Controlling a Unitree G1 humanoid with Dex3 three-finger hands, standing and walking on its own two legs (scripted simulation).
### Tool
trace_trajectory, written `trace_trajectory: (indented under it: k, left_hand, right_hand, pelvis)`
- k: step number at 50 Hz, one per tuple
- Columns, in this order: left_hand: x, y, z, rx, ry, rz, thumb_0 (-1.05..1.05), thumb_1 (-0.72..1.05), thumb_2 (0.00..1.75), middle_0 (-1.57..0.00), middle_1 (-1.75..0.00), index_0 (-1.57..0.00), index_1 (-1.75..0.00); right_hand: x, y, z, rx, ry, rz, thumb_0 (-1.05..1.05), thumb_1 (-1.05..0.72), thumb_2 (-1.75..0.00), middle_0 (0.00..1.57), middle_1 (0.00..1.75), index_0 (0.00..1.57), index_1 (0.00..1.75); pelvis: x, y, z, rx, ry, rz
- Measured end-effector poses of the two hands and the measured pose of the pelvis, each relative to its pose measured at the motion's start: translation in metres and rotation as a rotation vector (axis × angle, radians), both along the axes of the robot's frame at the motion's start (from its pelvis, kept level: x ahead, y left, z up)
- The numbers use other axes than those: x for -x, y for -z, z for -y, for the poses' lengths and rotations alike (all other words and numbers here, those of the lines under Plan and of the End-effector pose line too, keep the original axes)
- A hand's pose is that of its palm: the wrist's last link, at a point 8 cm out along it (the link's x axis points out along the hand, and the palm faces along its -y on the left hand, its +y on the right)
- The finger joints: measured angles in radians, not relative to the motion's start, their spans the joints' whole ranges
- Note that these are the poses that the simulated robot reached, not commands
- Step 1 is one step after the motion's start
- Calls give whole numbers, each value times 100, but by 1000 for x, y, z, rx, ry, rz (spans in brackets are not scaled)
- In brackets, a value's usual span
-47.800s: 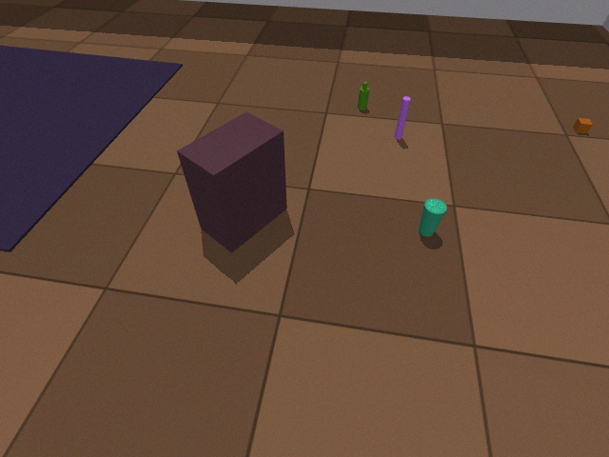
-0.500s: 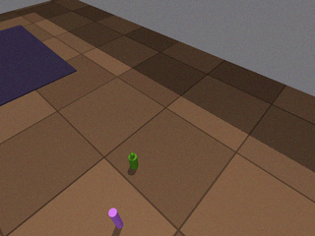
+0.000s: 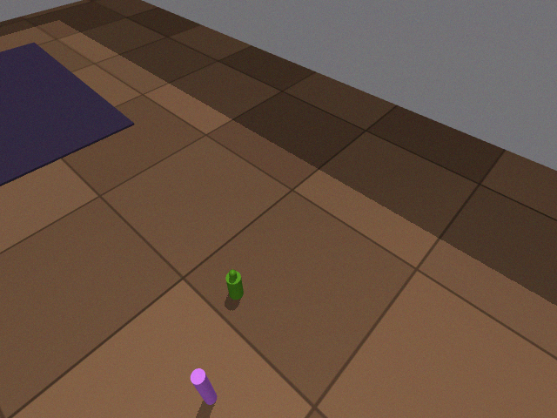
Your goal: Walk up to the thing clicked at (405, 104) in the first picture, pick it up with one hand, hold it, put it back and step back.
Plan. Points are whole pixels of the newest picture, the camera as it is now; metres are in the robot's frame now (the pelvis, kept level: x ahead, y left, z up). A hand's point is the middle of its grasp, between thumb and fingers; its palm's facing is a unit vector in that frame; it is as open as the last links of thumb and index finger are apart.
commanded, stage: step back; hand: left
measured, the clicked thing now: (204, 388) +0.33 +0.23 -0.66
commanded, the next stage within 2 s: none
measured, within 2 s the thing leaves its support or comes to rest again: neither
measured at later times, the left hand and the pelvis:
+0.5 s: hand out of the picture +0.06 +0.31 -0.19, palm faces -0.01 -0.92 -0.38, open 7.4 cm; pelvis -0.08 +0.04 -0.04, yaw +1 degrees
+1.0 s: hand out of the picture -0.07 +0.28 -0.16, palm faces -0.07 -0.92 -0.40, open 7.4 cm; pelvis -0.19 +0.03 -0.03, yaw -5 degrees
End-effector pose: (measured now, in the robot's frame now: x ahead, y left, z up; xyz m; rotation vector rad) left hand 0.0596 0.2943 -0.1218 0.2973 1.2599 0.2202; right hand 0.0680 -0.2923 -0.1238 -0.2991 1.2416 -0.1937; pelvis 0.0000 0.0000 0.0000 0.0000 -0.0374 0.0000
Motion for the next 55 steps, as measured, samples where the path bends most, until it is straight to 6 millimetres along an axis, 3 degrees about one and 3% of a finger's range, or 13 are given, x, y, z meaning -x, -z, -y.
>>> trace_trajectory:
  k: [9,16,20,24,28,31,36,46,50,55]
  left_hand:
    - [1,5,-16,-51,9,34,1,91,90,-21,-29,-20,-30]
    - [12,12,-24,-69,44,74,1,91,90,-21,-29,-20,-30]
    - [15,17,-35,-68,63,96,1,91,90,-21,-30,-21,-30]
    - [10,29,-51,-49,69,142,1,91,90,-21,-30,-21,-30]
    - [17,28,-56,-42,65,141,1,91,90,-21,-29,-20,-30]
    - [29,24,-56,-29,74,125,1,91,90,-21,-29,-20,-30]
    - [57,20,-55,-29,105,80,1,91,90,-21,-29,-20,-30]
    - [111,15,-37,-61,136,90,1,91,90,-20,-29,-20,-30]
    - [138,3,-32,-56,121,103,1,91,90,-21,-29,-21,-30]
    - [155,-3,-38,-66,114,142,1,91,90,-21,-30,-21,-30]
  right_hand:
    - [6,6,17,29,9,15,0,-90,-90,21,30,20,30]
    - [22,16,25,56,-2,29,0,-90,-90,21,30,20,30]
    - [44,13,14,66,6,20,0,-90,-90,20,30,20,30]
    - [79,13,-2,104,-7,-15,0,-90,-90,20,30,20,30]
    - [116,5,-19,102,5,-72,0,-90,-90,21,30,20,30]
    - [132,-2,-26,106,22,-80,0,-90,-90,21,30,21,30]
    - [140,-5,-29,105,40,-14,0,-90,-90,21,31,21,30]
    - [160,16,-5,67,48,98,0,-90,-90,21,31,21,30]
    - [174,11,-3,57,51,99,0,-90,-90,21,30,21,30]
    - [202,7,-6,73,17,78,0,-90,-90,21,30,20,30]
  pelvis:
    - [30,14,2,0,-2,-11]
    - [55,29,-3,2,-13,0]
    - [67,32,-18,-7,-12,-5]
    - [80,41,-35,-3,-20,-17]
    - [94,32,-41,13,-13,-8]
    - [104,24,-44,21,4,-17]
    - [123,20,-46,26,38,-18]
    - [172,34,-28,36,73,8]
    - [190,26,-28,-5,79,7]
    - [214,23,-34,-11,53,-9]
